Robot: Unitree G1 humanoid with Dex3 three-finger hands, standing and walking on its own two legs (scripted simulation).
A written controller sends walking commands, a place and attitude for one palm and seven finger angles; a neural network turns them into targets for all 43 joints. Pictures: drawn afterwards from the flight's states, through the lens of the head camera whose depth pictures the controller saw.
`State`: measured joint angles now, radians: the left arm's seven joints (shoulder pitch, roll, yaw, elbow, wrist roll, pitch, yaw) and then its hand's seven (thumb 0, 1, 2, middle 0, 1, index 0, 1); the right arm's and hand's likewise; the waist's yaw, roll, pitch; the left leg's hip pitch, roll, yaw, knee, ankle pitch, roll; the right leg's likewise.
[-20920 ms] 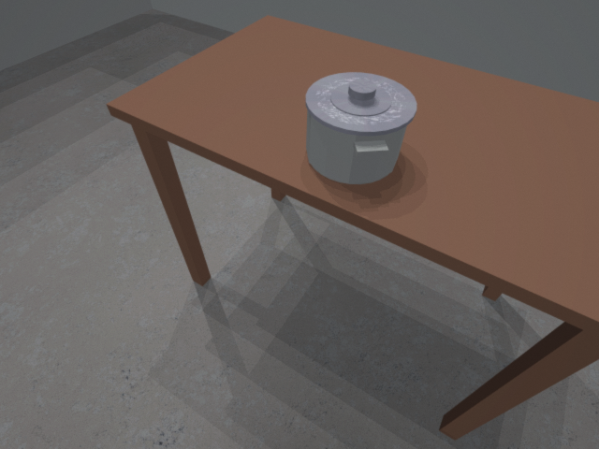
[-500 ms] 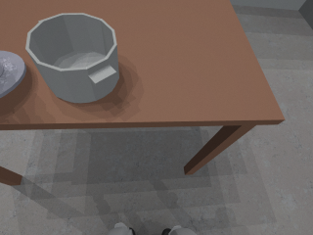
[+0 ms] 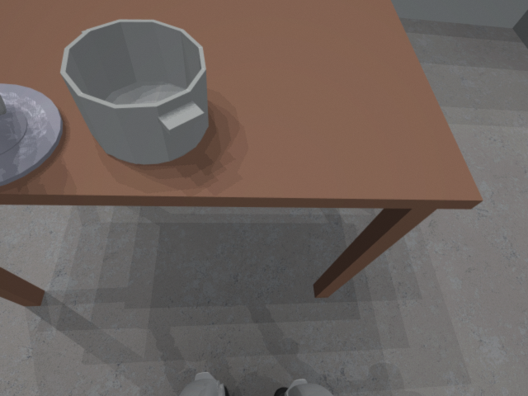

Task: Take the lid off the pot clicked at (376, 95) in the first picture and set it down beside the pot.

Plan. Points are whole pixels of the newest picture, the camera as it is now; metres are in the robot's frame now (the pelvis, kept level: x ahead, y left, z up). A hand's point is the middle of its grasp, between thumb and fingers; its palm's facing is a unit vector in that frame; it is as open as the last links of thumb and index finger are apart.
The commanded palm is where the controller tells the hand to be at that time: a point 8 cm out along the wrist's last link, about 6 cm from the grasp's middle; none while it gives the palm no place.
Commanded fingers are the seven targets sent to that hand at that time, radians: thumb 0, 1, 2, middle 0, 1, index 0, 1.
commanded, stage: open the fingers wide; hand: left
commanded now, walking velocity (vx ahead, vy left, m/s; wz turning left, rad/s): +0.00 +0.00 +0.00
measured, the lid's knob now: out of the picture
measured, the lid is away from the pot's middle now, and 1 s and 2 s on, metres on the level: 0.23 0.23 0.23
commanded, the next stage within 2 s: raise the empty hand in 0.84 s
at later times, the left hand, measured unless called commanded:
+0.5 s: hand out of the picture +0.47 +0.36 +0.12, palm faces -0.43 -0.16 -0.89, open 9.2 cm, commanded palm +0.52 +0.35 +0.18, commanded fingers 0.00 0.03 0.60 -0.34 -0.90 -0.34 -0.90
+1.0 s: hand out of the picture +0.47 +0.37 +0.12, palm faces -0.42 -0.16 -0.89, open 11.0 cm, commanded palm +0.52 +0.36 +0.19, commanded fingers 0.00 -0.02 0.66 -0.35 -0.85 -0.35 -0.85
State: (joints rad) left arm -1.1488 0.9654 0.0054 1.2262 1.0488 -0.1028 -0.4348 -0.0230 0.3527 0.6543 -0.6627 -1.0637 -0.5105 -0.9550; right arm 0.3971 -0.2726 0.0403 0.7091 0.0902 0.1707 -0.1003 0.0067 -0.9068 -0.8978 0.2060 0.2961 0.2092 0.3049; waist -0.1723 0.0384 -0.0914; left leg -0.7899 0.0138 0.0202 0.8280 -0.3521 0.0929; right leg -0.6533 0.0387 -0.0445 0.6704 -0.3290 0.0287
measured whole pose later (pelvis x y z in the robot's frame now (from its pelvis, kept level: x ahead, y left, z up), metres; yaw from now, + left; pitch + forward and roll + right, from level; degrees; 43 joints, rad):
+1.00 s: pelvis +0.00 +0.01 +0.00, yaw +0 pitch +18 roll -6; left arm -1.17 0.98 -0.01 1.21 1.04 -0.14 -0.44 0.00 -0.01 0.65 -0.37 -0.87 -0.37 -0.86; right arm 0.38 -0.28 0.03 0.70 0.10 0.20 -0.10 0.01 -0.91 -0.90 0.21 0.30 0.21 0.30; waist -0.16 0.03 -0.09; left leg -0.79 0.01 0.03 0.83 -0.36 0.10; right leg -0.66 0.03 -0.03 0.68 -0.33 0.03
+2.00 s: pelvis +0.01 +0.00 +0.02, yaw +1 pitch +14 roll -4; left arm -1.35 0.96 -0.11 1.22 1.04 0.00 -0.51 0.00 -0.01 0.66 -0.37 -0.86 -0.37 -0.85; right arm 0.38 -0.29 0.04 0.71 0.11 0.17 -0.08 0.01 -0.91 -0.90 0.20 0.30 0.21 0.30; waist -0.15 0.04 -0.09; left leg -0.64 -0.02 0.03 0.70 -0.31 0.10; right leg -0.51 0.02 -0.02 0.56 -0.30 0.03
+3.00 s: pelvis +0.02 -0.02 +0.03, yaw +1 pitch +5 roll -2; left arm -0.84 0.71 0.28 0.71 0.14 -0.05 -0.10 0.00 -0.02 0.66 -0.38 -0.86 -0.38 -0.85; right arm 0.26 -0.25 0.06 0.57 0.08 0.13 -0.06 0.01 -0.91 -0.90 0.20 0.30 0.21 0.30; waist -0.02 0.02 0.00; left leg -0.35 -0.02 0.03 0.52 -0.26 0.06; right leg -0.26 0.01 -0.02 0.44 -0.27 0.01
